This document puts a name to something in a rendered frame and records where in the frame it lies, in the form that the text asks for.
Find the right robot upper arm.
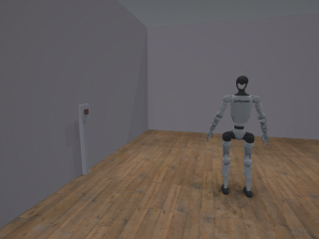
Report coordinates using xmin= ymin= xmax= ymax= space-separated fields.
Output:
xmin=251 ymin=95 xmax=265 ymax=120

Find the robot left shin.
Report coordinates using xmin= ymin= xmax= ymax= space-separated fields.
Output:
xmin=222 ymin=157 xmax=229 ymax=188

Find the robot left hand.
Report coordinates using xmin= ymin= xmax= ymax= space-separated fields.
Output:
xmin=206 ymin=129 xmax=214 ymax=142

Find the robot right hand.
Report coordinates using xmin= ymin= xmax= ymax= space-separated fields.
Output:
xmin=260 ymin=133 xmax=269 ymax=146

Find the right robot thigh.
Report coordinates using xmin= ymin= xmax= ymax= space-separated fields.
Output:
xmin=242 ymin=132 xmax=255 ymax=167

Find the panel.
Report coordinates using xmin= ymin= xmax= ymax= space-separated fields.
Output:
xmin=78 ymin=104 xmax=91 ymax=175

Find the left robot upper arm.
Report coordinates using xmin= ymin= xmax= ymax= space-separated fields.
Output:
xmin=216 ymin=95 xmax=232 ymax=119

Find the right robot forearm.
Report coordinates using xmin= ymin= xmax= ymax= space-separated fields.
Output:
xmin=259 ymin=114 xmax=268 ymax=134

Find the left robot forearm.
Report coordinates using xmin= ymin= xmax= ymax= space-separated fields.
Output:
xmin=209 ymin=112 xmax=220 ymax=131

